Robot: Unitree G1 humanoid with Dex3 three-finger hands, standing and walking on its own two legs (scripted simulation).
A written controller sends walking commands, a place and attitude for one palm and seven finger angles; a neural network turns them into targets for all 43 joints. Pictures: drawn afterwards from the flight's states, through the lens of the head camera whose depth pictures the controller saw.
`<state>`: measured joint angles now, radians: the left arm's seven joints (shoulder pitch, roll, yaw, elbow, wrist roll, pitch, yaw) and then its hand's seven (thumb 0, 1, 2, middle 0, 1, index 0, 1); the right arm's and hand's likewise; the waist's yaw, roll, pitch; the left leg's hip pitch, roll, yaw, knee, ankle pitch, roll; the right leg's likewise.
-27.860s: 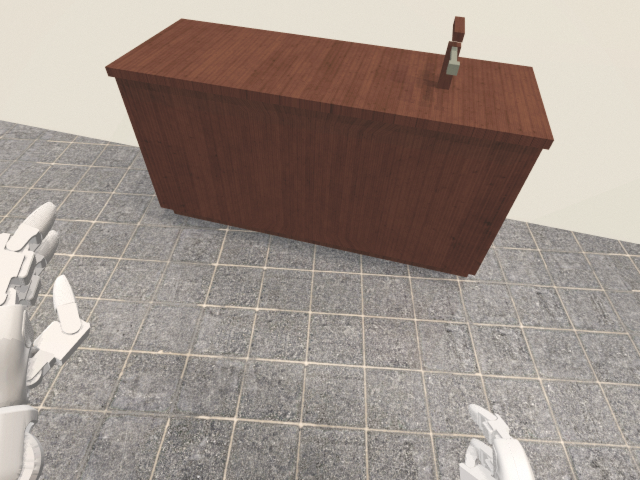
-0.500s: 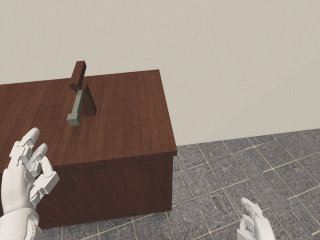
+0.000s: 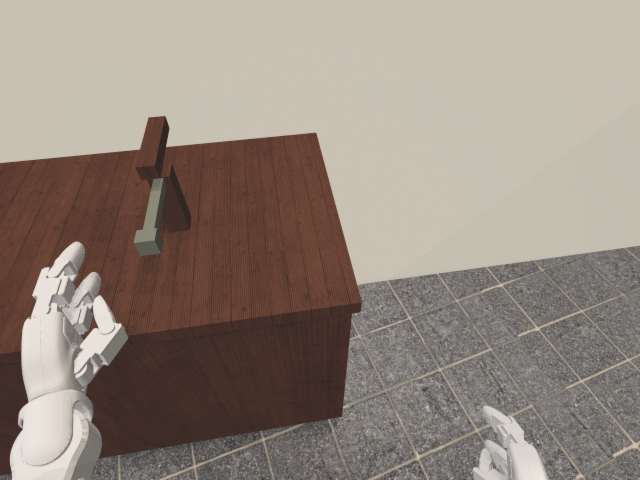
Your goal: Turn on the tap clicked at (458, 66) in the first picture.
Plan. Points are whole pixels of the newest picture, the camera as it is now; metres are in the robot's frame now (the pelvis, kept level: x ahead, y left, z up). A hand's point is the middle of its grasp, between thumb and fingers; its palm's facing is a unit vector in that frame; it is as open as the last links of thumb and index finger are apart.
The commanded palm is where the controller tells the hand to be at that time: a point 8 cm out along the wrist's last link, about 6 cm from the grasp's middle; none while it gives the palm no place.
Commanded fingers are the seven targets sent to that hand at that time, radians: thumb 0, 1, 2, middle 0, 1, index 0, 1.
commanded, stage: reach beside the lever's end, fingers flat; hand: left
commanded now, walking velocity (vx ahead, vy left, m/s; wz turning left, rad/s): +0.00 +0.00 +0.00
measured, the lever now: (148, 241) +0.39 +0.29 +0.07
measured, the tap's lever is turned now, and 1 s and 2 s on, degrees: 0 0 2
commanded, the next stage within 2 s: push the lever round in 1.44 s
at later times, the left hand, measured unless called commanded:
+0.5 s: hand (119, 292) +0.30 +0.28 +0.09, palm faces +0.51 -0.85 -0.10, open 7.6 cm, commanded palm +0.26 +0.32 +0.09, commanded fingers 0.00 0.90 0.90 -0.16 -0.19 -0.16 -0.19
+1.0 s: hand (122, 258) +0.36 +0.31 +0.08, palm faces +0.50 -0.86 -0.10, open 7.8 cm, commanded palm +0.32 +0.35 +0.07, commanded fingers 0.00 0.90 0.90 -0.15 -0.15 -0.15 -0.15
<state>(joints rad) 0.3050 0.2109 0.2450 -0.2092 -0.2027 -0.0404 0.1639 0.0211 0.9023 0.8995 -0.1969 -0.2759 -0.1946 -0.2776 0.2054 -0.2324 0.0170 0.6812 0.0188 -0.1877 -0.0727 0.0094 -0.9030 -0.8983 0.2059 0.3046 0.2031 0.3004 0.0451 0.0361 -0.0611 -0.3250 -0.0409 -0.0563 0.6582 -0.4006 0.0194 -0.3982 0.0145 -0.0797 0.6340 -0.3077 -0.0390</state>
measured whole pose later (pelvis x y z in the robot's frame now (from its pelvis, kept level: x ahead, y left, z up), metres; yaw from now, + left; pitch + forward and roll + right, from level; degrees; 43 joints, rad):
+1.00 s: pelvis -0.01 +0.00 -0.01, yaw -2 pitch +10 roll -1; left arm -0.27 0.39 0.48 0.56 -0.16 -0.25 0.05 0.02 0.90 0.90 -0.16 -0.16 -0.15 -0.16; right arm 0.26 -0.26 0.00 0.73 0.01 -0.06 -0.07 0.01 -0.90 -0.90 0.21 0.30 0.20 0.30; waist -0.02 0.02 -0.07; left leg -0.49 -0.02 -0.04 0.73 -0.42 0.02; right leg -0.55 0.03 -0.07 0.67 -0.30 -0.04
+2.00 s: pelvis -0.01 +0.00 -0.01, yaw -1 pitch +10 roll -2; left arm -0.32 0.34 0.42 0.61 -0.12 -0.27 0.13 0.02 0.91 0.90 -0.15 -0.15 -0.15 -0.15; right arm 0.26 -0.25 0.00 0.70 0.01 -0.01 -0.04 0.00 -0.90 -0.90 0.21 0.30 0.20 0.30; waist -0.03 0.02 -0.09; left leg -0.51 -0.02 -0.04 0.75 -0.42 0.02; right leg -0.57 0.03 -0.07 0.68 -0.29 -0.04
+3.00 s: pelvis -0.01 +0.00 -0.01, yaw -1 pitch +10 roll -1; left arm -0.39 0.15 0.29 0.60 0.00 -0.24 0.50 0.02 0.93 0.91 -0.15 -0.15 -0.15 -0.15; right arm 0.25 -0.22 -0.02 0.72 -0.03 0.00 -0.02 0.00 -0.90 -0.90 0.21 0.30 0.20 0.30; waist -0.04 0.03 -0.11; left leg -0.51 -0.03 -0.04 0.75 -0.42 0.02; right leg -0.57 0.03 -0.07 0.69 -0.30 -0.04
